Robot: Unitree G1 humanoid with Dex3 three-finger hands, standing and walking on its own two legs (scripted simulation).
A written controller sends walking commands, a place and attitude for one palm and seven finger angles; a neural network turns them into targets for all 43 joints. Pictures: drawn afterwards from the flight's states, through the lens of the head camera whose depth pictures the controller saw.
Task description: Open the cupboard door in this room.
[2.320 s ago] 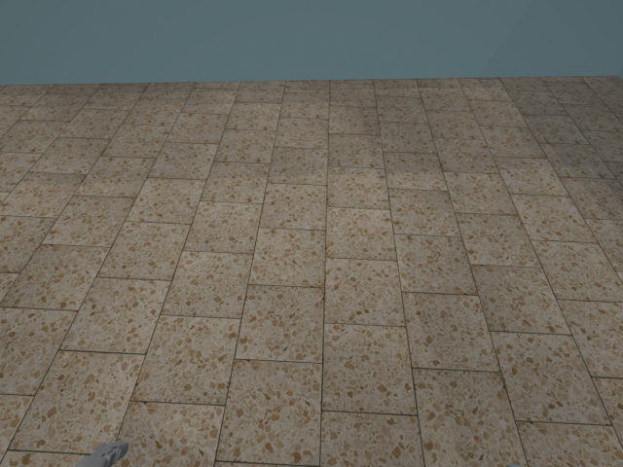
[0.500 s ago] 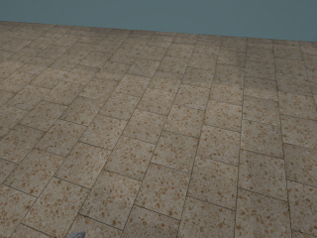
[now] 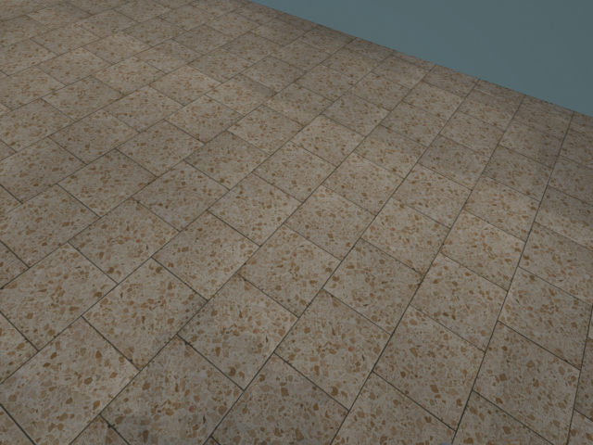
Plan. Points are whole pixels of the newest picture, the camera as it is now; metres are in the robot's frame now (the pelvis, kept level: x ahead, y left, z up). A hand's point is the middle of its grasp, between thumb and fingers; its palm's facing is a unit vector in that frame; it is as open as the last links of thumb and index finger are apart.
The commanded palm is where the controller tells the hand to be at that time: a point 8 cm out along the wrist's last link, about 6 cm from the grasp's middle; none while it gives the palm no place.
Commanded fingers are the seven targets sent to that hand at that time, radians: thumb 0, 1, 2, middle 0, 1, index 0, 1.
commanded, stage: turn or walk to find it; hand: left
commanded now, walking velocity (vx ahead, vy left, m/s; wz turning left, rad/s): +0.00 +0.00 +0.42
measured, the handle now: out of the picture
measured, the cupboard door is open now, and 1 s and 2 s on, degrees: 0 0 0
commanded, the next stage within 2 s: none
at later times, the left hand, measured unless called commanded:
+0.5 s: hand out of the picture +0.07 +0.18 -0.13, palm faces +0.19 -0.94 -0.29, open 7.4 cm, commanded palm none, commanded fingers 0.00 0.90 0.90 -0.20 -0.30 -0.20 -0.30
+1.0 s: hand out of the picture -0.11 +0.20 -0.18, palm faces +0.46 -0.86 -0.23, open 7.4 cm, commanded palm none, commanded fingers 0.00 0.90 0.90 -0.20 -0.30 -0.20 -0.30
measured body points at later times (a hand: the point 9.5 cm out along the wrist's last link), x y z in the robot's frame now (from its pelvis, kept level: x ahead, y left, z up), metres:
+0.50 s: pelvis -0.01 -0.03 +0.01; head +0.02 -0.06 +0.45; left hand +0.05 +0.23 -0.11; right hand +0.06 -0.28 -0.16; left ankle -0.03 +0.09 -0.70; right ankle +0.00 -0.13 -0.73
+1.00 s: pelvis -0.03 +0.01 +0.00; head -0.02 +0.05 +0.45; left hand -0.14 +0.25 -0.17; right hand +0.17 -0.18 -0.12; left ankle -0.07 +0.08 -0.73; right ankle -0.01 -0.13 -0.68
